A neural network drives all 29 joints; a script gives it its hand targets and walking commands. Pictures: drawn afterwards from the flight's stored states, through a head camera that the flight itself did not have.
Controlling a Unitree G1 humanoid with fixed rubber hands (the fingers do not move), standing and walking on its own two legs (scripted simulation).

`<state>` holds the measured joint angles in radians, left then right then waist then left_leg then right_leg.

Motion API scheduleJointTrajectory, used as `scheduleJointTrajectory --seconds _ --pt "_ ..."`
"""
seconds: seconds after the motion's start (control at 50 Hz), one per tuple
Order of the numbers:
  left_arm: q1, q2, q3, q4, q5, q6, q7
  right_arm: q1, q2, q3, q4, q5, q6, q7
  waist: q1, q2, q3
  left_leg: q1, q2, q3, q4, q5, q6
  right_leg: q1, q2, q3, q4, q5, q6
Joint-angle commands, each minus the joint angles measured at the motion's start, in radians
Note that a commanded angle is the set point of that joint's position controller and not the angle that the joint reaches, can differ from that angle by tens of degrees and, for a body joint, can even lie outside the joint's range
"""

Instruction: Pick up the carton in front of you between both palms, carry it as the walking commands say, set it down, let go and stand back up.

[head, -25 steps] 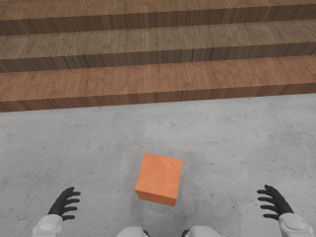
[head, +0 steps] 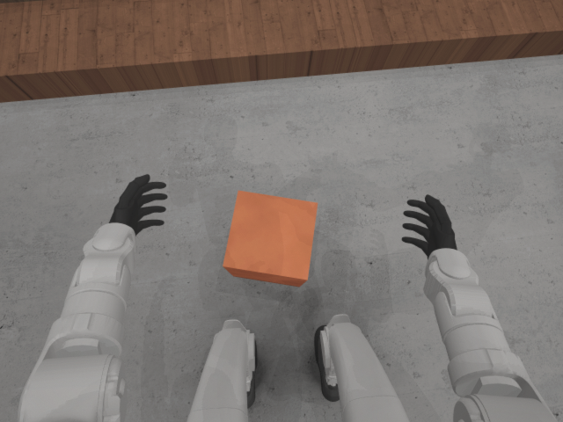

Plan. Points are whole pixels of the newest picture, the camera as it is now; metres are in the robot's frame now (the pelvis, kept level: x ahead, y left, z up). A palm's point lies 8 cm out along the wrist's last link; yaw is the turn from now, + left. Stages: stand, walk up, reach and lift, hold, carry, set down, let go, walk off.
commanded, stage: reach and lift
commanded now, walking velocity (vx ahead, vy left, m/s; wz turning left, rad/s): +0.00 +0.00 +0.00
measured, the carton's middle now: (271, 243) +0.44 +0.02 -0.56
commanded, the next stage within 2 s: none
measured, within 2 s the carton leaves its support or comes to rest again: neither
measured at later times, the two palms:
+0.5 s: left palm (171, 179) +0.49 +0.20 -0.19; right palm (377, 209) +0.41 -0.17 -0.18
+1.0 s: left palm (199, 223) +0.47 +0.19 -0.42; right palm (351, 240) +0.40 -0.18 -0.42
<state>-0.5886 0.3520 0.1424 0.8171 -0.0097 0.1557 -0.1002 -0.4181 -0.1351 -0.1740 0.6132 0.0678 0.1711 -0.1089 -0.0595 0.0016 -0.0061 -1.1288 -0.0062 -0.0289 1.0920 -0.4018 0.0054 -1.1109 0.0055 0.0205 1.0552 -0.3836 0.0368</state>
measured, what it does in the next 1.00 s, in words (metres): lowers itself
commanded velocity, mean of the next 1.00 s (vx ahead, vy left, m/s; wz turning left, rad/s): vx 0.00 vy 0.00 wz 0.00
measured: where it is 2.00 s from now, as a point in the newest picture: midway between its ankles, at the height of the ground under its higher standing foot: (288, 380)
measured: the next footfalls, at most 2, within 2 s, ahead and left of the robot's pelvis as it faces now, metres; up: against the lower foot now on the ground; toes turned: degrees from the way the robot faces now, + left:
none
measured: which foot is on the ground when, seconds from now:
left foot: down 0.00-1.00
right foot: down 0.00-1.00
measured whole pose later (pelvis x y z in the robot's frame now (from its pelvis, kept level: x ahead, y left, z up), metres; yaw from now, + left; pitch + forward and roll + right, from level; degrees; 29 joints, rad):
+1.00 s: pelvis -0.07 +0.00 -0.26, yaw -4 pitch +42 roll -4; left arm -1.30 0.49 0.04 1.11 -0.15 0.06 -0.02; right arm -1.10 -0.11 -0.22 0.84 0.17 0.07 -0.22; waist -0.05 -0.03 0.16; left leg -2.23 -0.02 -0.07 2.01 -0.52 -0.02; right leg -2.20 0.07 0.01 1.95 -0.49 0.07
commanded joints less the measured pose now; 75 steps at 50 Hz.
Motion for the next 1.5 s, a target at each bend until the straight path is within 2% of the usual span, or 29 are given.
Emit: scheduleJointTrajectory --seconds 0.0,0.1,0.2,0.26,0.36,0.5,0.62,0.68,0.8,0.9,0.98,1.06,1.12,1.2,1.28,1.32,1.36,1.42,1.48 --pt "-0.324 0.160 0.040 -0.034 0.002 -0.013 -0.005 -0.255 -0.068 -0.048 -0.086 0.000 -0.007 -0.028 -0.002 0.071 -0.647 0.331 -0.040 0.005 -0.088 0.265 -0.016 0.137 0.051 -0.070 -0.068 0.225 0.037" --pt "-0.617 0.189 0.044 0.062 0.008 0.002 -0.021 -0.495 -0.028 -0.100 -0.053 -0.011 0.017 -0.061 -0.027 0.087 -0.715 0.232 -0.042 0.011 -0.083 0.059 -0.012 0.051 0.048 -0.093 -0.046 0.045 0.039" --pt "-0.823 0.204 0.055 0.150 0.037 0.015 -0.033 -0.659 0.003 -0.166 -0.026 -0.045 0.031 -0.080 -0.054 0.113 -0.808 0.192 -0.048 0.006 -0.061 -0.004 -0.011 -0.009 0.053 -0.116 -0.009 0.015 0.043" --pt "-0.859 0.192 0.073 0.172 0.079 0.012 -0.032 -0.671 0.018 -0.211 -0.030 -0.081 0.024 -0.076 -0.055 0.135 -0.903 0.224 -0.052 0.004 -0.055 0.069 -0.018 -0.024 0.063 -0.126 0.001 0.073 0.048" --pt "-0.841 0.127 0.111 0.183 0.131 -0.027 -0.016 -0.647 0.057 -0.264 0.001 -0.127 -0.032 -0.045 -0.048 0.154 -0.901 0.195 -0.052 -0.007 0.005 0.225 -0.022 -0.171 0.075 -0.134 0.059 0.156 0.051" --pt "-0.734 0.051 0.114 0.180 0.125 -0.083 0.028 -0.586 0.067 -0.286 0.082 -0.143 -0.114 -0.016 -0.028 0.153 -0.887 0.022 -0.041 -0.033 0.208 0.415 -0.019 -0.451 0.082 -0.130 0.241 0.233 0.052" --pt "-0.735 0.096 0.047 0.115 0.042 -0.120 0.071 -0.578 0.026 -0.206 0.080 -0.060 -0.159 -0.033 -0.001 0.152 -1.031 -0.070 -0.034 -0.036 0.420 0.540 -0.021 -0.559 0.085 -0.123 0.435 0.322 0.062" --pt "-0.760 0.139 -0.002 0.078 -0.020 -0.127 0.084 -0.607 -0.006 -0.140 0.048 0.002 -0.163 -0.051 0.009 0.149 -1.122 -0.096 -0.029 -0.028 0.509 0.530 -0.020 -0.554 0.084 -0.126 0.528 0.329 0.065" --pt "-0.856 0.223 -0.055 0.037 -0.104 -0.118 0.086 -0.709 -0.049 -0.058 -0.002 0.091 -0.134 -0.093 0.016 0.140 -1.193 -0.214 -0.021 0.010 0.635 0.325 -0.022 -0.492 0.081 -0.137 0.665 0.239 0.063" --pt "-0.941 0.253 -0.082 0.146 -0.140 -0.106 0.079 -0.817 -0.050 -0.048 0.081 0.112 -0.110 -0.115 0.016 0.121 -0.996 -0.427 0.004 0.018 0.688 0.053 -0.014 -0.535 0.062 -0.123 0.733 0.056 0.057" --pt "-1.011 0.264 -0.107 0.255 -0.160 -0.113 0.074 -0.909 -0.065 -0.055 0.182 0.103 -0.115 -0.115 0.009 0.099 -0.864 -0.537 0.021 0.003 0.740 -0.045 -0.005 -0.573 0.052 -0.110 0.792 -0.014 0.053" --pt "-1.069 0.280 -0.129 0.336 -0.175 -0.133 0.075 -0.987 -0.090 -0.052 0.267 0.109 -0.135 -0.110 0.010 0.081 -0.808 -0.591 0.032 -0.008 0.799 -0.040 -0.003 -0.585 0.048 -0.101 0.857 -0.004 0.051" --pt "-1.097 0.288 -0.155 0.355 -0.188 -0.154 0.084 -0.988 -0.060 -0.012 0.354 0.161 -0.153 -0.097 0.032 0.078 -0.807 -0.588 0.036 -0.008 0.834 0.002 0.001 -0.586 0.051 -0.097 0.902 0.038 0.054" --pt "-1.113 0.290 -0.170 0.330 -0.191 -0.177 0.101 -1.008 -0.046 0.040 0.391 0.233 -0.176 -0.083 0.074 0.098 -0.846 -0.527 0.038 -0.006 0.871 0.086 0.004 -0.612 0.059 -0.098 0.948 0.097 0.056" --pt "-1.114 0.267 -0.165 0.271 -0.176 -0.184 0.129 -1.042 -0.065 0.081 0.368 0.288 -0.193 -0.069 0.110 0.140 -0.889 -0.438 0.032 -0.003 0.892 0.164 -0.004 -0.672 0.070 -0.105 0.977 0.128 0.052" --pt "-1.100 0.245 -0.169 0.236 -0.178 -0.182 0.137 -1.018 -0.076 0.082 0.367 0.286 -0.198 -0.070 0.098 0.145 -0.922 -0.398 0.028 -0.002 0.900 0.205 -0.008 -0.676 0.076 -0.113 0.983 0.152 0.053" --pt "-1.074 0.226 -0.178 0.227 -0.187 -0.178 0.138 -0.975 -0.082 0.070 0.384 0.271 -0.199 -0.078 0.071 0.144 -0.928 -0.379 0.023 -0.005 0.906 0.218 -0.013 -0.692 0.078 -0.118 0.979 0.155 0.053" --pt "-1.044 0.194 -0.186 0.262 -0.195 -0.172 0.133 -0.946 -0.093 0.035 0.417 0.234 -0.201 -0.083 0.040 0.136 -0.844 -0.441 0.020 -0.016 0.898 0.168 -0.016 -0.742 0.073 -0.117 0.971 0.120 0.051" --pt "-1.035 0.173 -0.188 0.294 -0.196 -0.172 0.130 -0.952 -0.093 0.011 0.423 0.204 -0.207 -0.082 0.028 0.123 -0.792 -0.500 0.018 -0.021 0.887 0.137 -0.014 -0.759 0.071 -0.114 0.964 0.104 0.049"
